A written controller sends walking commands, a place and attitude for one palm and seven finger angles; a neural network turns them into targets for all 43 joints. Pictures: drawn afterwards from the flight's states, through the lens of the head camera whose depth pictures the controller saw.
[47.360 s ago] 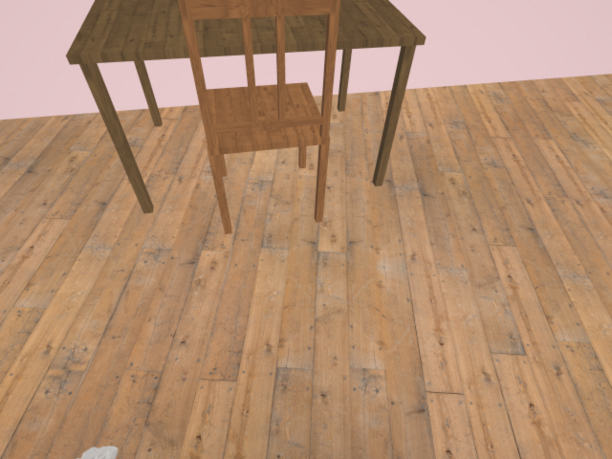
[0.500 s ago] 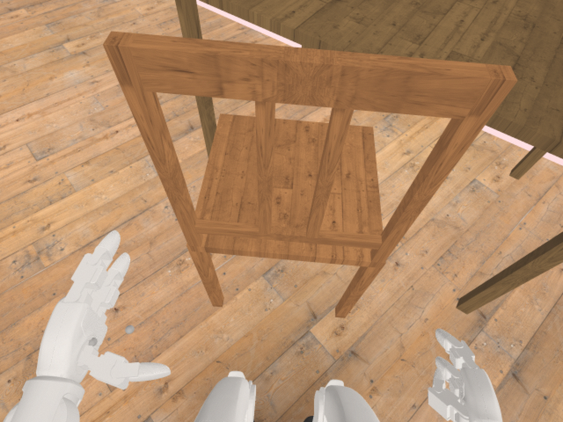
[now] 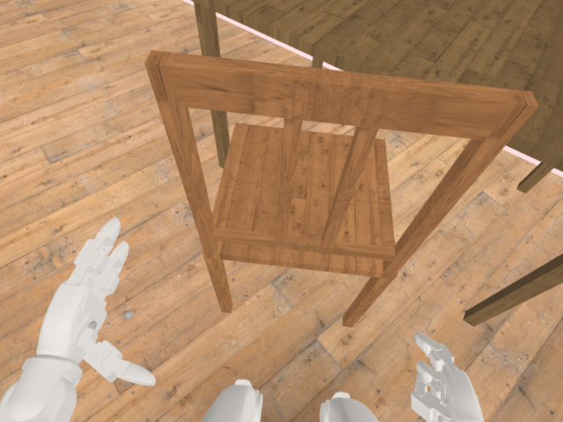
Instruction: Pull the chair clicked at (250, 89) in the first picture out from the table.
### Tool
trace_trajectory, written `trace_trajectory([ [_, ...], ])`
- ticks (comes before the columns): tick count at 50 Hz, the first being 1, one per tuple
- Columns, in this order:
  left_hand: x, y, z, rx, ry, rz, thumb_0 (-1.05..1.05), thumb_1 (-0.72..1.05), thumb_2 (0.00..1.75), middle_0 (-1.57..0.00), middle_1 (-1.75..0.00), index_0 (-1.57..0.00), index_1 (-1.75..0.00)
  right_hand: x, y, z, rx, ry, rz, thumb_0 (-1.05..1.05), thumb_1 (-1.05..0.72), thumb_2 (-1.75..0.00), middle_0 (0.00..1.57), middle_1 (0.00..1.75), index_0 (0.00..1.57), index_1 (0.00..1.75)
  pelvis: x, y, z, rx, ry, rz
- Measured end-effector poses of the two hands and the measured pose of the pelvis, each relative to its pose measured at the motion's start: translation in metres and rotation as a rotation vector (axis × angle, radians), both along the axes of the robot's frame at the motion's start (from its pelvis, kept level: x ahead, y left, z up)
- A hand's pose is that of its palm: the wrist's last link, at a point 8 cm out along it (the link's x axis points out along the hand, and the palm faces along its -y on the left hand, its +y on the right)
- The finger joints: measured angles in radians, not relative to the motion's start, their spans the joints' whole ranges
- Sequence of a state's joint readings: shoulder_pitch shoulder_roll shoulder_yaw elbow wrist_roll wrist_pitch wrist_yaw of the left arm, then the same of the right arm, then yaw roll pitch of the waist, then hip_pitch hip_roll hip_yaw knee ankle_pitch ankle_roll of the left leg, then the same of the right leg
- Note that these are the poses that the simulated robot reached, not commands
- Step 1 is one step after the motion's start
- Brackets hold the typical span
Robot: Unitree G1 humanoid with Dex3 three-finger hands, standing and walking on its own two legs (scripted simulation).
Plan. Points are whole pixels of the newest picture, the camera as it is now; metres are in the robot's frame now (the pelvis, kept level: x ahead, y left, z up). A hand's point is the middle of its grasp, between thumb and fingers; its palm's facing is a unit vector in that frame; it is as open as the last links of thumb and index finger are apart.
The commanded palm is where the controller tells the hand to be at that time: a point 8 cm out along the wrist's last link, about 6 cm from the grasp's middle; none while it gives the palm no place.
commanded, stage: raise the hand toward the chair's back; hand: left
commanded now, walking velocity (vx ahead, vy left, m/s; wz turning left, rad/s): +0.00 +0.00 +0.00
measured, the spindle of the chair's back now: (286, 190) +0.47 +0.03 +0.01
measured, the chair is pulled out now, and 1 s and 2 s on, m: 0.20 0.20 0.20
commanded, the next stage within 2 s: aim the fingers beside a spindle in 0.44 s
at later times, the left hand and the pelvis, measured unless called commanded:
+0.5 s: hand (145, 317) +0.24 +0.19 +0.04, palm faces -0.03 -1.00 -0.08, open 16.9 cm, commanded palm +0.22 +0.24 +0.04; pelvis +0.00 -0.02 +0.00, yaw +0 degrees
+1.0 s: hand (156, 305) +0.26 +0.18 +0.02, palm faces -0.03 -1.00 -0.09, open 16.9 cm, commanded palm +0.24 +0.23 +0.02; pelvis +0.00 -0.03 -0.01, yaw +0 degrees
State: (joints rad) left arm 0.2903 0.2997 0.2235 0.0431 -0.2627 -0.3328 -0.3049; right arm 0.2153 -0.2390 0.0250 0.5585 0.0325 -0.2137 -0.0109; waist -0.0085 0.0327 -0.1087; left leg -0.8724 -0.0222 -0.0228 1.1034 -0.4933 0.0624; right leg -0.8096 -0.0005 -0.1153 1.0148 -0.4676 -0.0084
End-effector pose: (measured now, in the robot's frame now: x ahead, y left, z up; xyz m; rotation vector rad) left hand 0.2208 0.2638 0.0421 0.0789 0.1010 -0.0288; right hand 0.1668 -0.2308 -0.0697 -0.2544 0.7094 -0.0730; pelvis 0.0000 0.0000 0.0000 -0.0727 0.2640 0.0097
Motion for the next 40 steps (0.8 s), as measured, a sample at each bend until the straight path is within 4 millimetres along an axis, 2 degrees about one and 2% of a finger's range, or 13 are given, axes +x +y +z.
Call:
trace_trajectory([
  [11, 0.001, -0.007, -0.001, 0.000, 0.001, -0.010, -0.01, -0.50, 0.30, -0.06, -0.08, -0.06, -0.08, -0.015, -0.019, 0.001, -0.021, 0.021, -0.033, 0.02, -0.90, -0.90, 0.20, 0.30, 0.21, 0.30, -0.001, -0.005, 0.001, 0.006, 0.001, -0.005],
  [30, -0.002, -0.027, 0.002, 0.006, -0.011, -0.003, -0.01, -0.50, 0.30, -0.06, -0.08, -0.06, -0.08, -0.001, -0.031, -0.001, 0.012, -0.031, -0.017, 0.01, -0.90, -0.90, 0.20, 0.30, 0.21, 0.30, -0.002, -0.025, -0.001, 0.022, -0.003, -0.002],
  [40, 0.006, -0.029, -0.004, 0.013, -0.018, 0.004, -0.01, -0.50, 0.30, -0.06, -0.08, -0.06, -0.08, -0.005, -0.044, -0.010, 0.008, -0.017, -0.030, 0.01, -0.90, -0.90, 0.20, 0.30, 0.21, 0.30, -0.003, -0.032, -0.005, 0.031, 0.009, -0.007],
])
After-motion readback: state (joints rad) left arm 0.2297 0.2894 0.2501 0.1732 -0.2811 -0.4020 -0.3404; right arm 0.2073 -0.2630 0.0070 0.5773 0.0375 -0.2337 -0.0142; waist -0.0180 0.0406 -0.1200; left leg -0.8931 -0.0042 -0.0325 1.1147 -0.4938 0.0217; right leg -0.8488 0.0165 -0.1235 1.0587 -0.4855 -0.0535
